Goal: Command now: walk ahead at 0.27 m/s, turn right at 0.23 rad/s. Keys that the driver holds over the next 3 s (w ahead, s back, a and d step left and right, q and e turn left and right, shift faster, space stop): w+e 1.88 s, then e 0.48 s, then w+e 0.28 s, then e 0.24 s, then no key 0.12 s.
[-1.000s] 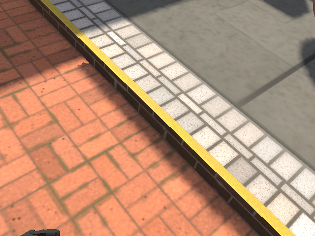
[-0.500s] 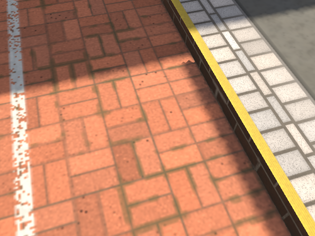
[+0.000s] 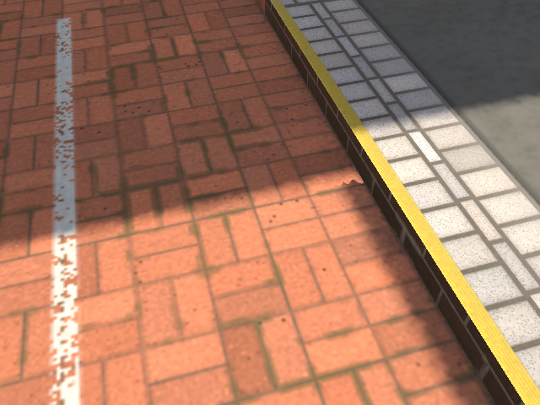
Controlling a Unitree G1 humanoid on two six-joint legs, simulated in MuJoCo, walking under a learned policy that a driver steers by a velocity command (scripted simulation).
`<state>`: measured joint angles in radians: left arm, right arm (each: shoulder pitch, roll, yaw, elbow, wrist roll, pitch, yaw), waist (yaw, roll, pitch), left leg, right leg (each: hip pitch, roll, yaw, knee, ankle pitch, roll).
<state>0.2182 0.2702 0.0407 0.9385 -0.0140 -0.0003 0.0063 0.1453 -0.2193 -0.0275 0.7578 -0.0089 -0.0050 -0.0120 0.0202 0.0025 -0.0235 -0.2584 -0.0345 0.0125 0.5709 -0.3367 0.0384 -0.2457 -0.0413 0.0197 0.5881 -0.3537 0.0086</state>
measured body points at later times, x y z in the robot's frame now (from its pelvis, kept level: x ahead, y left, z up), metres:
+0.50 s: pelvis +0.18 -0.13 +0.01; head +0.20 -0.16 +0.45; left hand +0.34 +0.11 -0.10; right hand +0.24 -0.43 -0.11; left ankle +0.19 +0.04 -0.64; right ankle +0.16 -0.19 -0.73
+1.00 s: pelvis +0.45 -0.22 +0.01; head +0.48 -0.23 +0.45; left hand +0.66 -0.01 -0.12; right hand +0.43 -0.51 -0.09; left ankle +0.54 -0.17 -0.73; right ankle +0.31 -0.25 -0.64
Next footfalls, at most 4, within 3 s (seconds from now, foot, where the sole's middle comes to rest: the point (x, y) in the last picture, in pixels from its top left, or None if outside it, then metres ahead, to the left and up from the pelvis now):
0.34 right None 0.20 -0.20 -0.77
0.84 left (369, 396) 0.57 -0.19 -0.77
1.46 right None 0.69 -0.61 -0.65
1.98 left None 0.96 -0.90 -0.65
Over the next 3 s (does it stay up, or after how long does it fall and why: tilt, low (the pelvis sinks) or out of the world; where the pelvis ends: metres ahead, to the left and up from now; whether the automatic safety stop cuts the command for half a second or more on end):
stays up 0.83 -1.05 0.12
